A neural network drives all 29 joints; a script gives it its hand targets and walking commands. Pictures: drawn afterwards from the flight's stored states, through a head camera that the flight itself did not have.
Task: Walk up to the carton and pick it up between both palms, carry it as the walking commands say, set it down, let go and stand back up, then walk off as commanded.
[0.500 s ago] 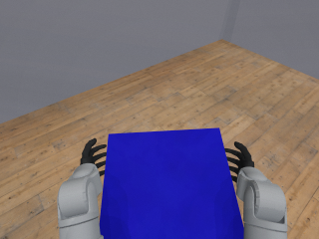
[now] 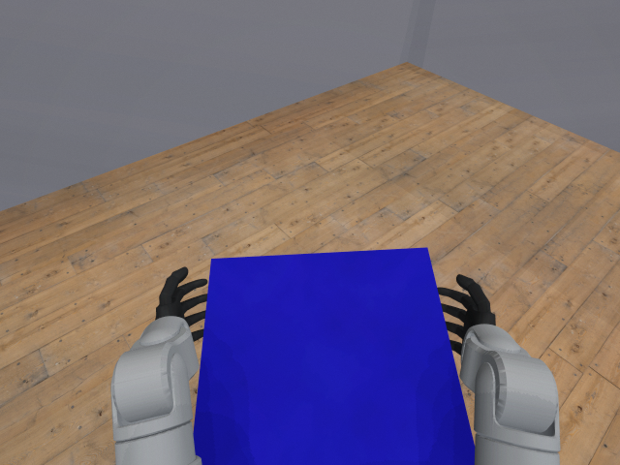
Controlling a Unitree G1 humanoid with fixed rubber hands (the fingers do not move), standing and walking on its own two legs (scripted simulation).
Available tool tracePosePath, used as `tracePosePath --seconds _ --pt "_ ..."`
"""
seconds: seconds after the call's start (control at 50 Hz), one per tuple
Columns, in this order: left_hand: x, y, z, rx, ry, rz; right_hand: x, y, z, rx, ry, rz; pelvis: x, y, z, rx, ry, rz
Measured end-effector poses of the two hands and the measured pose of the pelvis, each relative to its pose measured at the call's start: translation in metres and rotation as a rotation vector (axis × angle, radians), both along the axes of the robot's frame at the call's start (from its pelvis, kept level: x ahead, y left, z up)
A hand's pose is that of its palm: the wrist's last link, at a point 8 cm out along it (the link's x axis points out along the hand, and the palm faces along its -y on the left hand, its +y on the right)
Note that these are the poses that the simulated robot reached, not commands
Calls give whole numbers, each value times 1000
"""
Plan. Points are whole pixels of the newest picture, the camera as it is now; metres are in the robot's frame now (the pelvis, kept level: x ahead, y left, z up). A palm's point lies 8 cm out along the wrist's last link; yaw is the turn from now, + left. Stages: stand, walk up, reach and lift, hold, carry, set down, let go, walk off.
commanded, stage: carry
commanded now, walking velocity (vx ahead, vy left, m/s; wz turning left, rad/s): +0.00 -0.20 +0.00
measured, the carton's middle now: (324, 366) +0.25 +0.00 -0.01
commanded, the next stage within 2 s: none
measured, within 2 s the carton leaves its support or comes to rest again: neither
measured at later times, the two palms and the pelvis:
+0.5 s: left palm (286, 402) +0.18 +0.05 +0.06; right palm out of the picture +0.18 -0.30 +0.08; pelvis -0.08 -0.14 +0.00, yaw +0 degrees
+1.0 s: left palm (453, 454) +0.13 -0.11 +0.07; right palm out of the picture +0.10 -0.47 +0.07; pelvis -0.15 -0.28 -0.01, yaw -1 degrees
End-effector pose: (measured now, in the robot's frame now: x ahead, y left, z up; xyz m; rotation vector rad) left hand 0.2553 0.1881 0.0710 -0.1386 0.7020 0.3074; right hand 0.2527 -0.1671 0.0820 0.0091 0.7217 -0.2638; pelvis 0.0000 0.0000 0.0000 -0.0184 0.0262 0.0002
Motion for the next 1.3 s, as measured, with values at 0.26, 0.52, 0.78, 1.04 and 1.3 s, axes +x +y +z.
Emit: tracePosePath --seconds 0.26,0.52,0.78,1.04,1.3 --pt "-30 -105 3 67 26 -27 -37 -105 -20 39 23 -7 -41 -90 -6 17 14 -9" --pt "-83 -140 -6 -15 10 1 -80 -140 1 -16 8 3 -83 -142 -1 0 9 8" --pt "-103 -231 7 23 -32 18 -96 -231 -3 1 -35 37 -117 -235 -7 -18 25 -26" --pt "-133 -305 -2 -1 -38 -58 -155 -303 -1 -6 -41 -62 -158 -291 -7 22 18 -16" --pt "-185 -380 12 37 -55 29 -175 -380 -2 25 -57 33 -197 -383 -8 -18 12 -34"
